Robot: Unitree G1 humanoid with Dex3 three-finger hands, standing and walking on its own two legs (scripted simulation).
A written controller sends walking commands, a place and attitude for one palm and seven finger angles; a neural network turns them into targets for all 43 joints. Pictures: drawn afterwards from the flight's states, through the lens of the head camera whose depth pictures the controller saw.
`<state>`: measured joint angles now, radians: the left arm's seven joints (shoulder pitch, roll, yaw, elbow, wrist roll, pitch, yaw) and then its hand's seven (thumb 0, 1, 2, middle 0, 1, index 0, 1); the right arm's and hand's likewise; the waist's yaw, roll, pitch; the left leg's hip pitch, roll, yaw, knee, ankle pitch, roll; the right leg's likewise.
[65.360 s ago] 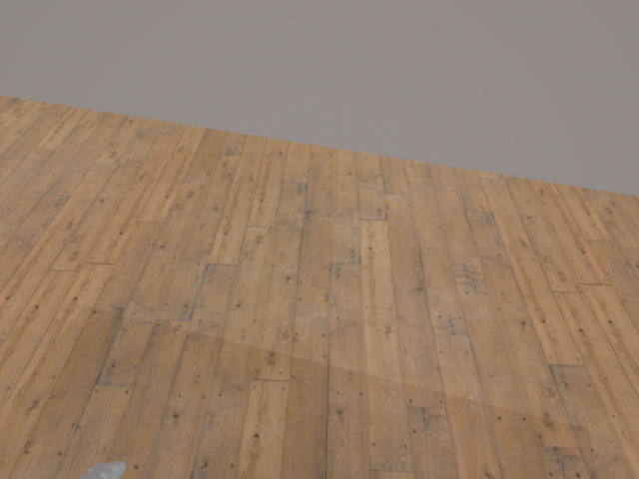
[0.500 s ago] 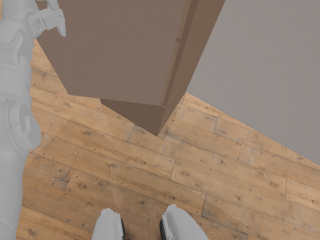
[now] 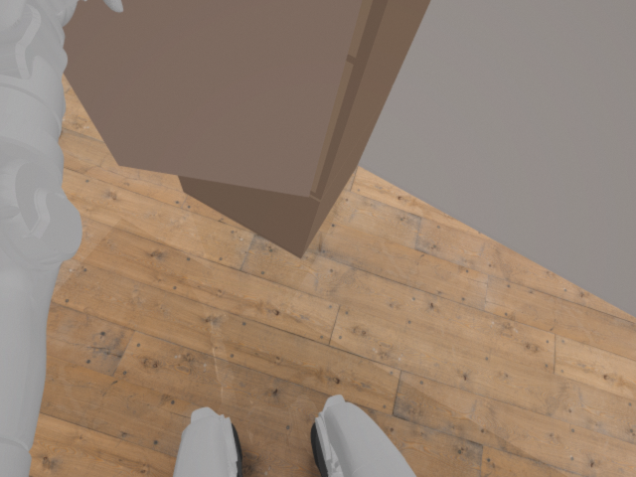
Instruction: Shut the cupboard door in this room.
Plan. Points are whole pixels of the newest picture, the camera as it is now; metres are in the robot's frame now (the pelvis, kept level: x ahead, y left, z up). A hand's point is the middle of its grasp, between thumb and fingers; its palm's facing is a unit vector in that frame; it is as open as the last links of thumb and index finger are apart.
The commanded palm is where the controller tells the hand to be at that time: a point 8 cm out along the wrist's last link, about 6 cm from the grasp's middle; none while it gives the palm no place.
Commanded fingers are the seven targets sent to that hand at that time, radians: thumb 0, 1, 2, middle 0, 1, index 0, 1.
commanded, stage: pull the fist back off the door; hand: left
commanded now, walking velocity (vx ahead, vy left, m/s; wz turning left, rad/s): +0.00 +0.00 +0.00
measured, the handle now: out of the picture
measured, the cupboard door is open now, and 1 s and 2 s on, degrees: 22 21 21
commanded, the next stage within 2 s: draw the hand back to the body in 0.78 s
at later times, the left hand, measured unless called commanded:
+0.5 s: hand (121, 3) +0.58 +0.09 +0.16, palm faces +0.14 -0.99 -0.02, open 3.1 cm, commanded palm +0.53 +0.13 +0.15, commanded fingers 0.00 0.90 0.90 -1.30 -1.50 -1.30 -1.50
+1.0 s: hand (124, 43) +0.51 +0.09 +0.17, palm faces +0.13 -0.99 -0.01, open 3.1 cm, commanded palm +0.46 +0.15 +0.16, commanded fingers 0.00 0.90 0.90 -1.30 -1.50 -1.30 -1.50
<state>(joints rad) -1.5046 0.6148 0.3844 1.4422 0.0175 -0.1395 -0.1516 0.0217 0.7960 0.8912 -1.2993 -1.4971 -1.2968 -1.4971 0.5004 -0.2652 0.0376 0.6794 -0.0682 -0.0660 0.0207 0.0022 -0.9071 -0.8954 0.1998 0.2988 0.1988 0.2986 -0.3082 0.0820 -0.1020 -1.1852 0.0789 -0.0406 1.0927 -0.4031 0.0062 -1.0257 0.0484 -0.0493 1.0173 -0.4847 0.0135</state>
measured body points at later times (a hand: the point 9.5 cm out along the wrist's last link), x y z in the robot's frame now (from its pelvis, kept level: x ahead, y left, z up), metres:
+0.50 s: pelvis +0.03 -0.01 +0.03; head +0.14 -0.01 +0.47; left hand +0.56 +0.15 +0.16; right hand -0.04 -0.26 -0.08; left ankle +0.04 +0.11 -0.65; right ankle -0.01 -0.14 -0.65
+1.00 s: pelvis +0.02 -0.03 +0.04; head +0.09 -0.03 +0.49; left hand +0.50 +0.14 +0.17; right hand +0.06 -0.28 -0.08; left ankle +0.04 +0.11 -0.65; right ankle -0.01 -0.14 -0.65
